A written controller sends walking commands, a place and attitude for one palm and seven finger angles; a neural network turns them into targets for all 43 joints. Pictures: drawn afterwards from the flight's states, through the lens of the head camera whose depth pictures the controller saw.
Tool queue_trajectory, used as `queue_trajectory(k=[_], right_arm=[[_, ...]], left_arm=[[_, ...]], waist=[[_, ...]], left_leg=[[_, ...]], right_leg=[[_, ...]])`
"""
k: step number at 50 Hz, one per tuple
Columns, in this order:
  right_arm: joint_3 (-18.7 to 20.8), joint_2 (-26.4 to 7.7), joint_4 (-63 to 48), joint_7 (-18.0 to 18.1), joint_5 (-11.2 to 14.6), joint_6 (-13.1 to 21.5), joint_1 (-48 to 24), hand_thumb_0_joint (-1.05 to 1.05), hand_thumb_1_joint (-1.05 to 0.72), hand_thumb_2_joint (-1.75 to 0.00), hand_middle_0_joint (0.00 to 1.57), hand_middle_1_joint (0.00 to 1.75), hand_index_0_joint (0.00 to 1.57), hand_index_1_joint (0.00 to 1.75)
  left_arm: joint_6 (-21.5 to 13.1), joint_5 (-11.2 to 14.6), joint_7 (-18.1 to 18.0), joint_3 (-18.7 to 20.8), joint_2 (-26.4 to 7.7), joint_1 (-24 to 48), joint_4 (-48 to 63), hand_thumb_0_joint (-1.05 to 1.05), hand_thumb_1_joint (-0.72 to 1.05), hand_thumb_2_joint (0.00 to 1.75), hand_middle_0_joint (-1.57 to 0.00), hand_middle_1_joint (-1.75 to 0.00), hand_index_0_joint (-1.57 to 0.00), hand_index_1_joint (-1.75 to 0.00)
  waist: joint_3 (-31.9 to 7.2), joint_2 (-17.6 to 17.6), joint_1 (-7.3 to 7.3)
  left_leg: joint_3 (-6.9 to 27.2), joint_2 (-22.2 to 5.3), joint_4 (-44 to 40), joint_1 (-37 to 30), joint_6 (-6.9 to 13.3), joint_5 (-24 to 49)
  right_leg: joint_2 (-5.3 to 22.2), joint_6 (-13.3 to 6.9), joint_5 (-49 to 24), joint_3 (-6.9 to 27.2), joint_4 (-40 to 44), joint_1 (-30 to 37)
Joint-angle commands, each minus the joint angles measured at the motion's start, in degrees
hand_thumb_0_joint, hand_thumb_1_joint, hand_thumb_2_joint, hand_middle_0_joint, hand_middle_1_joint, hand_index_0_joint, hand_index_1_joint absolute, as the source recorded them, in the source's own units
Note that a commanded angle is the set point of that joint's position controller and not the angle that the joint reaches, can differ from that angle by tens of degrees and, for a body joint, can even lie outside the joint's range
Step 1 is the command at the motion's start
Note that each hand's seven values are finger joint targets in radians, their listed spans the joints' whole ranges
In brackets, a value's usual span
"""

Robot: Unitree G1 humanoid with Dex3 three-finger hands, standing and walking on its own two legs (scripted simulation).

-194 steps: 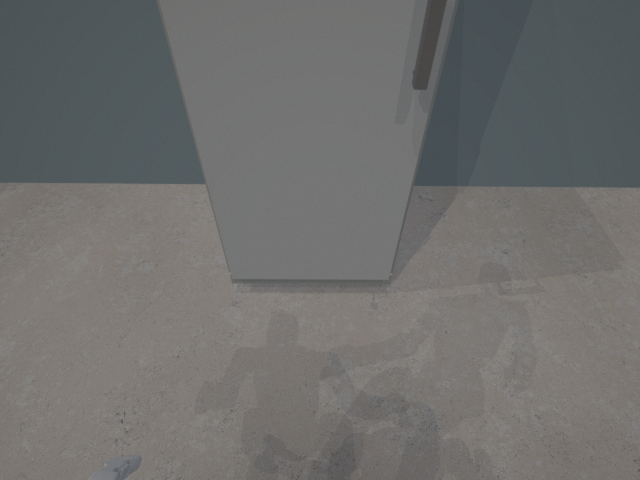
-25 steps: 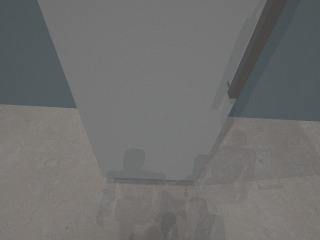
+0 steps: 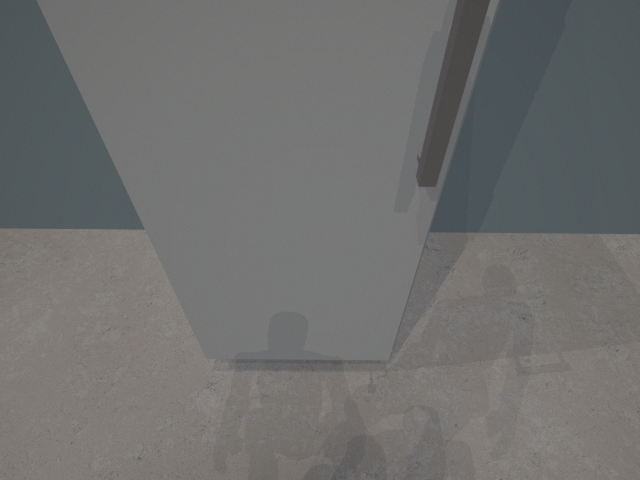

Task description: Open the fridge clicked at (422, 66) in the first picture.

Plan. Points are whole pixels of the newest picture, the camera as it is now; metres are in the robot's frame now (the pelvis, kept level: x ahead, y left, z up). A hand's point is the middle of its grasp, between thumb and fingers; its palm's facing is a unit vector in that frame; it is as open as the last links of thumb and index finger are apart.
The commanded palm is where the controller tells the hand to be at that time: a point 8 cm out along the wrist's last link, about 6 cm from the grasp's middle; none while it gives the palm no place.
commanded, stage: come to a stop and stand still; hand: right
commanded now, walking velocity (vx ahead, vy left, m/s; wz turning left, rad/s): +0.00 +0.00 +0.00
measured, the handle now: (443, 90) +0.56 -0.15 +0.23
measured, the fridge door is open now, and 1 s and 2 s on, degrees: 0 0 0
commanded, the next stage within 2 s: look again from close up in 0.30 s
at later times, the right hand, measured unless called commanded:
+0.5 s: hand out of the picture +0.03 -0.17 -0.17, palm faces +0.03 +0.97 -0.23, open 7.4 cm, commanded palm none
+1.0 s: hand out of the picture +0.05 -0.15 -0.17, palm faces +0.02 +0.97 -0.24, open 7.4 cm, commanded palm none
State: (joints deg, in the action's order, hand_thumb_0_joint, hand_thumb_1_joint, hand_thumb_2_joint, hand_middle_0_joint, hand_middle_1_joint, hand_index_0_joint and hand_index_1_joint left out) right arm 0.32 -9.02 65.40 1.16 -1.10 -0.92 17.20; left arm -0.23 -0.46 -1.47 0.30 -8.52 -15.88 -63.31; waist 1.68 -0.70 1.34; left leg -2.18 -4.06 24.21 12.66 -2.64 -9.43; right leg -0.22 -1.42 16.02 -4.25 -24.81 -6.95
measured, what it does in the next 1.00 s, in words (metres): stands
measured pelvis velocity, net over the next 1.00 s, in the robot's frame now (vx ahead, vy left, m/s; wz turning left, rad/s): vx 0.01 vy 0.05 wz -0.01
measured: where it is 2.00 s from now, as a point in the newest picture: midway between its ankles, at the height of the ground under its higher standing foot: outside the picture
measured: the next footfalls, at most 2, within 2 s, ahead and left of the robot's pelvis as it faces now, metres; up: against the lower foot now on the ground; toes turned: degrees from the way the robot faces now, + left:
left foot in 1.88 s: +0.15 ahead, +0.11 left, +0.00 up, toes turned +8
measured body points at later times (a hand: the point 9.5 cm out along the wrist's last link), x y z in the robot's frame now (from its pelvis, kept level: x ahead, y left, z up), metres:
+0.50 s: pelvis +0.02 +0.01 -0.01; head +0.01 +0.03 +0.44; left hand +0.03 +0.23 -0.17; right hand +0.03 -0.22 -0.15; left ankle +0.04 +0.15 -0.74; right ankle -0.03 -0.10 -0.74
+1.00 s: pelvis +0.01 +0.05 +0.00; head +0.02 +0.06 +0.45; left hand +0.04 +0.29 -0.16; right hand +0.05 -0.20 -0.15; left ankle +0.04 +0.15 -0.74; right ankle -0.03 -0.10 -0.74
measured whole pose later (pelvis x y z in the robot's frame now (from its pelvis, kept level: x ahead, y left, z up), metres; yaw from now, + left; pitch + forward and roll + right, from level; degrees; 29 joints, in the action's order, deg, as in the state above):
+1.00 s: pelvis +0.01 +0.05 +0.00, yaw +0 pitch -2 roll -1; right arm 0.1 -11.4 62.3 0.8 -0.8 1.4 11.9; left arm -1.2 -1.0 -1.0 -0.3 -12.4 -13.9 -62.5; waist 2.6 0.7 0.3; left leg -3.9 -1.3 28.0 13.2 1.2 -13.1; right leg 2.8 2.3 16.8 -2.8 -24.7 -6.0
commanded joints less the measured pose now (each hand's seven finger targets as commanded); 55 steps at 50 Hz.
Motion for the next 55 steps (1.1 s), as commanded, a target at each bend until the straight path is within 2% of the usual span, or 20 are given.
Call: queue_trajectory(k=[1,5,8,9,10,11,12,14,17,21,25,29,31,34,37,43,45,55], right_arm=[[0.8,-4.8,-1.5,0.7,0.1,0.9,1.7,0.00,-0.90,-0.90,0.20,0.30,0.20,0.30],[0.7,-4.3,-0.9,0.8,0.2,1.2,2.3,0.00,-0.90,-0.90,0.20,0.30,0.20,0.30],[0.7,-4.2,-0.7,0.9,0.2,1.4,2.3,0.00,-0.90,-0.90,0.20,0.30,0.20,0.30],[-0.2,-5.5,0.4,3.3,-0.1,2.3,6.0,0.00,-0.90,-0.90,0.20,0.30,0.20,0.30],[0.1,-7.1,-1.8,2.6,0.2,2.8,4.0,0.00,-0.90,-0.90,0.20,0.30,0.20,0.30],[0.3,-7.4,-2.6,1.9,0.2,3.2,2.7,0.00,-0.90,-0.90,0.20,0.30,0.20,0.30],[0.2,-6.9,-3.0,1.5,0.0,3.1,2.7,0.00,-0.90,-0.90,0.20,0.30,0.20,0.30],[0.0,-5.5,-3.5,1.2,0.0,2.9,2.3,0.00,-0.90,-0.90,0.20,0.30,0.20,0.30],[0.0,-5.1,-3.8,1.0,0.2,3.2,1.2,0.00,-0.90,-0.90,0.20,0.30,0.20,0.30],[0.2,-6.1,-4.2,0.9,0.3,3.0,0.3,0.00,-0.90,-0.90,0.20,0.30,0.20,0.30],[0.7,-7.1,-4.5,0.9,0.4,2.9,0.0,0.00,-0.90,-0.90,0.20,0.30,0.20,0.30],[1.0,-8.2,-4.9,0.8,0.5,3.0,-0.7,0.00,-0.90,-0.90,0.20,0.30,0.20,0.30],[1.2,-8.6,-5.3,0.8,0.4,3.1,-1.1,0.00,-0.90,-0.90,0.20,0.30,0.20,0.30],[1.5,-9.5,-5.5,0.7,0.5,3.3,-1.8,0.00,-0.90,-0.90,0.20,0.30,0.20,0.30],[1.7,-10.0,-5.6,0.7,0.4,3.3,-2.6,0.00,-0.90,-0.90,0.20,0.30,0.20,0.30],[1.7,-11.0,-5.5,0.5,0.4,3.2,-3.6,0.00,-0.90,-0.90,0.20,0.30,0.20,0.30],[1.7,-11.0,-5.4,0.4,0.5,3.1,-4.0,0.00,-0.90,-0.90,0.20,0.30,0.20,0.30],[1.8,-11.6,-5.3,0.2,0.5,3.0,-4.9,0.00,-0.90,-0.90,0.20,0.30,0.20,0.30]], left_arm=[[-0.9,0.1,-0.5,1.4,-6.4,-3.0,1.0,0.00,0.90,0.90,-0.20,-0.30,-0.20,-0.30],[-1.2,0.1,-0.6,1.2,-5.7,-3.6,0.3,0.00,0.90,0.90,-0.20,-0.30,-0.20,-0.30],[-1.3,0.1,-0.6,1.1,-5.1,-4.2,-0.3,0.00,0.90,0.90,-0.20,-0.30,-0.20,-0.30],[-2.0,0.5,0.2,0.6,-7.1,1.0,4.2,0.00,0.90,0.90,-0.20,-0.30,-0.20,-0.30],[-1.4,-0.1,0.4,0.6,-4.5,-2.7,5.0,0.00,0.90,0.90,-0.20,-0.30,-0.20,-0.30],[-1.7,-0.8,0.8,0.3,-3.9,-2.0,4.4,0.00,0.90,0.90,-0.20,-0.30,-0.20,-0.30],[-1.9,-0.8,0.7,0.4,-4.7,-4.1,4.9,0.00,0.90,0.90,-0.20,-0.30,-0.20,-0.30],[-2.3,-0.5,0.5,0.5,-5.1,-4.5,5.5,0.00,0.90,0.90,-0.20,-0.30,-0.20,-0.30],[-2.7,-0.4,0.1,0.5,-5.7,-5.2,5.5,0.00,0.90,0.90,-0.20,-0.30,-0.20,-0.30],[-2.4,-0.3,-0.2,0.5,-6.6,-5.2,5.0,0.00,0.90,0.90,-0.20,-0.30,-0.20,-0.30],[-2.3,-0.4,-0.2,0.6,-7.3,-4.7,4.6,0.00,0.90,0.90,-0.20,-0.30,-0.20,-0.30],[-2.3,-0.5,-0.2,0.6,-7.7,-3.8,4.1,0.00,0.90,0.90,-0.20,-0.30,-0.20,-0.30],[-2.3,-0.5,-0.2,0.7,-7.8,-3.6,4.1,0.00,0.90,0.90,-0.20,-0.30,-0.20,-0.30],[-2.4,-0.5,-0.2,0.8,-8.6,-2.7,3.8,0.00,0.90,0.90,-0.20,-0.30,-0.20,-0.30],[-2.3,-0.5,-0.2,0.8,-9.0,-2.1,3.5,0.00,0.90,0.90,-0.20,-0.30,-0.20,-0.30],[-1.8,-0.5,-0.1,0.7,-9.3,-1.0,2.9,0.00,0.90,0.90,-0.20,-0.30,-0.20,-0.30],[-1.7,-0.5,-0.1,0.7,-9.2,-1.0,2.6,0.00,0.90,0.90,-0.20,-0.30,-0.20,-0.30],[-1.7,-0.6,0.0,0.7,-9.8,-0.4,2.1,0.00,0.90,0.90,-0.20,-0.30,-0.20,-0.30]], waist=[[3.1,1.4,-0.62],[3.0,1.8,-0.66],[3.1,0.8,-0.74],[4.6,1.0,0.94],[0.7,3.2,-1.49],[2.6,5.7,-0.66],[0.5,5.2,-1.48],[-0.4,5.3,-1.21],[0.2,1.0,-1.37],[4.0,-0.3,-1.51],[4.8,-0.6,-1.29],[2.8,-0.1,-1.20],[1.3,-1.3,-1.32],[-0.1,0.3,-1.21],[-0.7,0.4,-1.21],[0.6,-0.9,-1.20],[0.6,-0.5,-1.39],[0.6,0.4,-1.23]], left_leg=[[2.6,-1.9,-3.2,-2.7,1.7,1.1],[2.5,-2.2,-3.2,-2.5,1.8,2.5],[2.7,-2.5,-3.5,-2.5,2.0,3.2],[4.3,-4.6,0.0,-1.2,3.3,11.0],[5.6,-4.9,-0.6,-1.3,4.3,-2.9],[5.1,-3.9,0.0,1.2,4.6,-5.1],[4.1,-2.8,0.8,1.1,4.4,-8.6],[2.6,-1.6,2.5,-0.3,4.2,-4.4],[2.5,-1.8,2.8,-0.8,4.2,1.0],[3.0,-1.9,2.0,0.2,4.4,1.6],[3.9,-2.3,1.0,0.1,4.6,2.2],[4.3,-2.6,0.7,-1.2,4.8,4.0],[4.2,-2.7,0.7,-2.4,4.9,5.9],[4.6,-3.1,0.7,-3.0,5.2,8.5],[4.5,-3.1,0.8,-3.8,5.3,10.5],[5.4,-3.6,-1.4,-3.1,5.5,7.9],[5.6,-3.6,-2.2,-2.6,5.5,5.4],[5.6,-3.1,-3.3,-2.8,5.4,3.3]], right_leg=[[7.3,0.0,0.2,7.6,10.3,-7.4],[7.1,0.1,-1.9,6.9,10.0,-6.6],[6.9,0.2,-4.4,6.2,9.0,-5.9],[7.6,1.4,-10.0,3.3,-1.3,-9.5],[3.7,1.4,1.0,4.8,1.6,-9.0],[3.4,1.1,-0.3,4.9,2.1,-9.2],[4.7,0.8,0.8,5.8,3.1,-9.2],[6.2,-0.2,-1.8,7.7,4.2,-9.3],[6.4,-0.7,-8.4,7.2,3.5,-7.8],[6.1,-0.6,-7.5,6.7,4.4,-8.1],[5.8,-0.5,-6.3,5.9,4.9,-7.6],[5.7,-0.3,-6.9,5.3,4.7,-6.2],[5.7,-0.2,-7.7,5.1,4.3,-5.4],[5.9,0.1,-9.2,4.6,4.0,-4.1],[6.2,0.3,-10.3,4.4,3.9,-3.7],[5.9,0.7,-7.3,4.0,4.0,-3.8],[6.0,0.8,-6.2,3.9,4.3,-3.6],[6.4,1.0,-6.1,4.2,5.3,-3.5]])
